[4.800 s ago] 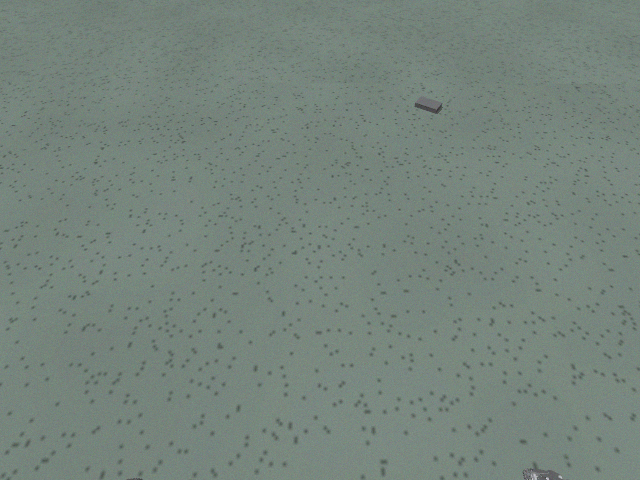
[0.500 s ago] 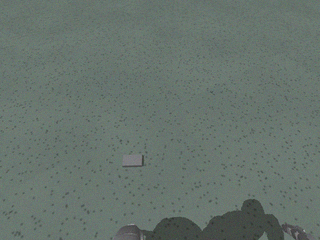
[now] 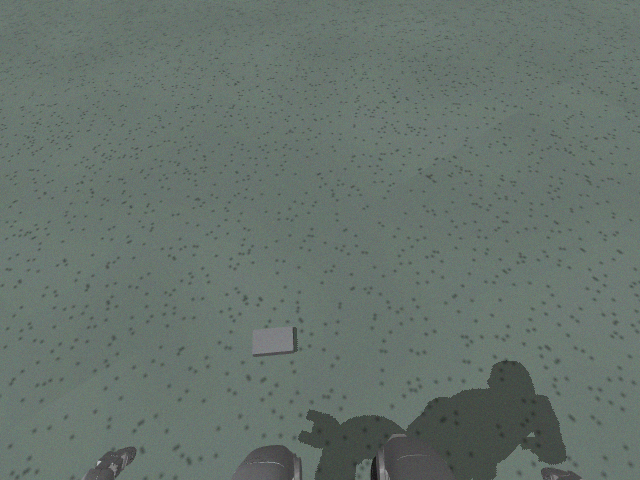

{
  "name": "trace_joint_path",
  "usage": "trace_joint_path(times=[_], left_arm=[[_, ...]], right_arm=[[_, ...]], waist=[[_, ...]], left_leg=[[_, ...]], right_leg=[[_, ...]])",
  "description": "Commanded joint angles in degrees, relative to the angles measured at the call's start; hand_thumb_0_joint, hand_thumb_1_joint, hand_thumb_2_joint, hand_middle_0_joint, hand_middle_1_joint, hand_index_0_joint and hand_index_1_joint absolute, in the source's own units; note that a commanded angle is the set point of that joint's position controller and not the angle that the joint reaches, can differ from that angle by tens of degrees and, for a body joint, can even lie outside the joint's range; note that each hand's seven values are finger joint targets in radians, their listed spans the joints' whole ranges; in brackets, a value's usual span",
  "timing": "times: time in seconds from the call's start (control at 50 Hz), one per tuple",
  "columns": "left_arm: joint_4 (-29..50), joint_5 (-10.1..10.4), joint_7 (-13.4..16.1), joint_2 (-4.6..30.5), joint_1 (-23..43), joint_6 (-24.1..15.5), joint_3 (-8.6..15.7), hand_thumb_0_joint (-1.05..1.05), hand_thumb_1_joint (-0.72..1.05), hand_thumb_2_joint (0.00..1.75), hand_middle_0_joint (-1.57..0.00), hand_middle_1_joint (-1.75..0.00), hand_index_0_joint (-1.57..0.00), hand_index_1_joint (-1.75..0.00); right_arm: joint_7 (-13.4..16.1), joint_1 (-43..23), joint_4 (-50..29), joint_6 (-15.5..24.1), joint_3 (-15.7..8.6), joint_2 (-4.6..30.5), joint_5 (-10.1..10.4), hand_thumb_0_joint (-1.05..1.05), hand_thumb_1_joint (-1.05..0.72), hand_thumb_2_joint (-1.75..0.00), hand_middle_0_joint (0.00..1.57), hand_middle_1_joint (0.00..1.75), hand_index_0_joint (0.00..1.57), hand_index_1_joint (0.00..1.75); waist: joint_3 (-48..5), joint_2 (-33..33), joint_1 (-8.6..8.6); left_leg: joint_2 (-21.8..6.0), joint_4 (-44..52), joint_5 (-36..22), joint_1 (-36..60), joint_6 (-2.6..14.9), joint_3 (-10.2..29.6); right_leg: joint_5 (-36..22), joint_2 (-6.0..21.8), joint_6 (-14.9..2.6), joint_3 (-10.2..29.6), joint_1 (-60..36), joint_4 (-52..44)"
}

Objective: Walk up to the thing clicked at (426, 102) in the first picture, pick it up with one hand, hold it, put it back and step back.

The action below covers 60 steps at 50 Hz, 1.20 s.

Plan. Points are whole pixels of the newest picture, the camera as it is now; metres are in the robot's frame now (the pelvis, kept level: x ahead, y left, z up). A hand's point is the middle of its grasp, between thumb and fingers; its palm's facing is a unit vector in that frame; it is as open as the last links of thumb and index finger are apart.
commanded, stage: walk up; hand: left
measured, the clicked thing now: (273, 341) +0.55 +0.20 -0.74
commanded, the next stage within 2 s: stand in 1.44 s
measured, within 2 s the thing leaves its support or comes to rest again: neither
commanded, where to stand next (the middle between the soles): +0.07 -0.02 m, yaw -1 degrees
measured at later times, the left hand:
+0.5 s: hand (142, 471) +0.14 +0.27 -0.14, palm faces -0.04 -0.94 -0.33, open 7.4 cm
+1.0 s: hand (155, 460) +0.15 +0.25 -0.12, palm faces -0.03 -0.94 -0.34, open 7.4 cm
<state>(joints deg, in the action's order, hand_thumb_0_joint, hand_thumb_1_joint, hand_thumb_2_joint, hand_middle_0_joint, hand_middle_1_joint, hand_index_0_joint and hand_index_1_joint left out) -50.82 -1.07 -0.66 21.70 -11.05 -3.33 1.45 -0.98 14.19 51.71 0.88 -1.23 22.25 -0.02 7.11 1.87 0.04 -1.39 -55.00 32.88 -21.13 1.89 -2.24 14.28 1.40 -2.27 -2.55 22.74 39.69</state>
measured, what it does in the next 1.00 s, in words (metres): steps on the spot: left foot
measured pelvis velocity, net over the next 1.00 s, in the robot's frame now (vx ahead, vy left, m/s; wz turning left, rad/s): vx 0.06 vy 0.00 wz -0.03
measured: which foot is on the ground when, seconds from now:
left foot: up 0.00-0.08, down 0.10-1.00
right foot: down 0.00-1.00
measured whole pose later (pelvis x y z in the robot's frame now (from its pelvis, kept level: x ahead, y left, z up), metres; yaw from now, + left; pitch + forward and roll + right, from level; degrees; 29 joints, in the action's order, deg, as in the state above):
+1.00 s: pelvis +0.06 +0.00 +0.03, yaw -2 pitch -2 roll +0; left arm -67.4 -0.8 -0.9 19.4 -3.4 -0.1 1.3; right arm -0.3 5.1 66.5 1.4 -0.7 20.4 -0.7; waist 2.9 0.5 0.3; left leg -2.8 -18.4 11.7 -4.2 -1.8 -3.7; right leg 8.7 0.4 0.0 -0.3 8.8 19.8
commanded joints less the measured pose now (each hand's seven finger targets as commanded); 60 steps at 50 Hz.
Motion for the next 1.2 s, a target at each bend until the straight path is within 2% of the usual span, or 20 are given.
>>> trace_joint_path(times=[0.0,0.04,0.06,0.08,0.1,0.12,0.14,0.16,0.18,0.2,0.22,0.24,0.26,0.3,0.44,0.62,0.72,0.88,1.0,1.18], left_arm=[[3.0,-0.4,1.1,16.2,0.7,0.3,4.0,0.00,0.90,0.90,-0.20,-0.30,-0.20,-0.30],[2.8,0.2,0.7,14.0,3.3,1.3,3.3,0.00,0.90,0.90,-0.20,-0.30,-0.20,-0.30],[2.6,0.6,0.5,11.7,3.3,1.8,2.6,0.00,0.90,0.90,-0.20,-0.30,-0.20,-0.30],[2.8,1.0,0.3,8.3,3.5,2.2,1.6,0.00,0.90,0.90,-0.20,-0.30,-0.20,-0.30],[1.5,1.3,0.8,9.5,2.7,2.7,2.0,0.00,0.90,0.90,-0.20,-0.30,-0.20,-0.30],[-0.2,0.7,1.0,13.5,3.1,2.6,3.2,0.00,0.90,0.90,-0.20,-0.30,-0.20,-0.30],[-1.2,0.8,0.8,12.2,2.2,2.2,2.8,0.00,0.90,0.90,-0.20,-0.30,-0.20,-0.30],[-2.4,1.0,0.6,10.6,1.6,1.7,2.4,0.00,0.90,0.90,-0.20,-0.30,-0.20,-0.30],[-3.8,1.1,0.6,11.2,1.1,1.2,2.5,0.00,0.90,0.90,-0.20,-0.30,-0.20,-0.30],[-4.5,1.1,0.8,12.4,1.4,0.7,2.8,0.00,0.90,0.90,-0.20,-0.30,-0.20,-0.30],[-4.5,1.1,0.7,13.3,3.5,0.5,2.5,0.00,0.90,0.90,-0.20,-0.30,-0.20,-0.30],[-4.6,1.3,0.5,12.8,4.5,0.7,2.1,0.00,0.90,0.90,-0.20,-0.30,-0.20,-0.30],[-5.1,1.5,0.5,12.1,4.9,1.0,1.7,0.00,0.90,0.90,-0.20,-0.30,-0.20,-0.30],[-6.2,1.6,0.6,11.8,5.8,1.4,1.1,0.00,0.90,0.90,-0.20,-0.30,-0.20,-0.30],[-10.0,1.6,0.8,11.7,8.6,1.5,0.6,0.00,0.90,0.90,-0.20,-0.30,-0.20,-0.30],[-12.7,1.3,0.7,10.3,10.9,1.9,0.6,0.00,0.90,0.90,-0.20,-0.30,-0.20,-0.30],[-13.5,1.0,0.5,10.2,11.8,2.1,0.9,0.00,0.90,0.90,-0.20,-0.30,-0.20,-0.30],[-13.2,0.5,0.6,10.0,11.6,1.8,1.7,0.00,0.90,0.90,-0.20,-0.30,-0.20,-0.30],[-12.7,0.5,0.6,10.1,11.3,1.9,2.0,0.00,0.90,0.90,-0.20,-0.30,-0.20,-0.30],[-12.1,0.5,0.7,9.5,10.3,2.0,2.0,0.00,0.90,0.90,-0.20,-0.30,-0.20,-0.30]], right_arm=[[0.8,6.8,0.1,1.8,-3.7,11.9,-0.2,0.00,-0.90,-0.90,0.20,0.30,0.20,0.30],[1.1,8.2,2.3,2.5,-3.6,10.9,-0.7,0.00,-0.90,-0.90,0.20,0.30,0.20,0.30],[1.6,7.2,2.5,2.8,-3.8,11.6,-1.2,0.00,-0.90,-0.90,0.20,0.30,0.20,0.30],[2.0,5.9,2.2,3.3,-4.4,14.6,-2.0,0.00,-0.90,-0.90,0.20,0.30,0.20,0.30],[2.0,-0.4,0.2,3.6,-4.6,19.0,-1.4,0.00,-0.90,-0.90,0.20,0.30,0.20,0.30],[1.9,-5.0,-0.4,3.5,-4.5,19.2,-0.9,0.00,-0.90,-0.90,0.20,0.30,0.20,0.30],[1.9,-7.2,-0.3,3.6,-3.5,16.6,-0.9,0.00,-0.90,-0.90,0.20,0.30,0.20,0.30],[1.9,-7.7,0.3,3.7,-2.6,15.0,-0.9,0.00,-0.90,-0.90,0.20,0.30,0.20,0.30],[1.8,-8.0,0.8,3.6,-2.3,14.4,-0.6,0.00,-0.90,-0.90,0.20,0.30,0.20,0.30],[1.7,-6.7,1.6,3.6,-1.8,13.2,-0.1,0.00,-0.90,-0.90,0.20,0.30,0.20,0.30],[1.7,-5.0,2.5,3.5,-1.7,12.8,0.2,0.00,-0.90,-0.90,0.20,0.30,0.20,0.30],[1.7,-4.7,3.2,3.4,-1.8,12.8,0.3,0.00,-0.90,-0.90,0.20,0.30,0.20,0.30],[1.8,-6.3,3.6,3.2,-1.9,13.2,0.0,0.00,-0.90,-0.90,0.20,0.30,0.20,0.30],[1.9,-8.7,4.3,3.0,-1.8,13.5,-0.2,0.00,-0.90,-0.90,0.20,0.30,0.20,0.30],[1.9,-10.4,7.5,2.3,-1.6,12.4,0.3,0.00,-0.90,-0.90,0.20,0.30,0.20,0.30],[1.7,-13.8,10.6,1.9,-1.3,11.6,-0.1,0.00,-0.90,-0.90,0.20,0.30,0.20,0.30],[1.6,-14.4,11.2,1.9,-1.1,11.0,-0.3,0.00,-0.90,-0.90,0.20,0.30,0.20,0.30],[1.5,-13.3,10.9,1.8,-1.3,10.4,-0.4,0.00,-0.90,-0.90,0.20,0.30,0.20,0.30],[1.5,-12.0,10.9,1.5,-1.5,10.2,-0.7,0.00,-0.90,-0.90,0.20,0.30,0.20,0.30],[1.7,-10.9,10.9,1.6,-1.5,10.4,-0.7,0.00,-0.90,-0.90,0.20,0.30,0.20,0.30]], waist=[[-7.8,-12.3,0.55],[-8.8,-10.0,2.20],[-8.0,-7.3,2.35],[-7.3,2.0,2.12],[-4.0,7.8,0.58],[-1.5,4.0,-0.25],[-1.8,1.4,-2.12],[-3.9,1.8,-2.49],[-5.9,2.9,-2.41],[-8.1,3.1,-1.90],[-9.6,2.2,-0.23],[-10.1,2.6,0.34],[-9.9,2.9,-0.21],[-9.5,2.5,-0.65],[-12.2,-1.2,0.36],[-10.5,-2.1,0.02],[-8.5,-2.3,-0.05],[-10.9,-3.1,0.26],[-9.0,-2.7,0.48],[-9.5,-2.3,0.41]], left_leg=[[-0.6,11.0,-7.3,2.0,-0.50,0.0],[1.4,21.5,-16.7,10.4,-1.01,-2.4],[0.0,26.2,-17.3,13.1,-0.57,0.4],[-8.7,33.4,-11.6,12.6,1.49,14.9],[-20.3,41.3,0.0,3.2,7.32,29.6],[-20.9,38.9,-2.3,-1.2,10.35,28.8],[-16.6,35.1,-10.0,0.1,8.46,20.9],[-12.8,31.3,-19.8,2.7,5.84,14.3],[-10.5,28.2,-28.5,2.6,3.42,9.9],[-9.0,26.3,-32.3,2.1,1.46,7.6],[-7.3,27.5,-28.1,2.5,0.61,6.9],[-6.6,29.9,-23.4,5.5,0.57,6.3],[-7.4,30.6,-23.2,6.6,0.89,6.6],[-8.0,30.9,-25.5,7.6,1.21,6.6],[-6.9,32.6,-32.3,13.6,0.25,3.8],[-7.1,37.5,-30.1,16.2,-0.55,3.2],[-6.7,40.2,-25.4,15.3,-1.00,3.5],[-7.0,39.4,-26.7,17.4,-1.04,2.7],[-6.6,39.5,-24.2,16.5,-1.22,2.6],[-7.0,39.4,-25.3,17.5,-0.95,2.3]], right_leg=[[3.0,11.1,-9.88,14.8,-2.0,-15.6],[5.7,8.5,-7.24,10.0,2.9,-9.6],[8.2,7.2,-5.21,8.9,6.5,-6.6],[10.3,3.7,-2.00,6.7,11.0,0.6],[14.4,-0.2,0.28,3.5,8.3,5.3],[14.5,2.4,0.52,5.5,3.1,6.8],[11.1,2.4,0.14,5.1,0.6,2.7],[3.6,2.2,0.16,4.5,-2.5,-4.0],[-5.4,2.7,0.33,4.8,-7.9,-7.8],[-13.4,4.0,-0.42,7.1,-12.2,-8.9],[-15.6,5.2,-1.25,9.1,-12.8,-8.6],[-15.4,5.1,-1.44,8.0,-11.2,-7.5],[-14.9,4.5,-0.82,6.8,-10.9,-7.6],[-13.6,4.3,-0.17,6.1,-10.9,-9.6],[-20.2,6.0,0.22,7.2,-14.7,-14.0],[-16.1,6.1,0.87,7.4,-15.4,-19.6],[-11.8,5.9,1.34,7.9,-15.0,-21.9],[-13.0,6.1,1.15,8.0,-16.2,-22.8],[-9.7,5.7,1.02,8.5,-14.7,-23.7],[-11.6,5.5,0.87,8.6,-14.8,-23.1]])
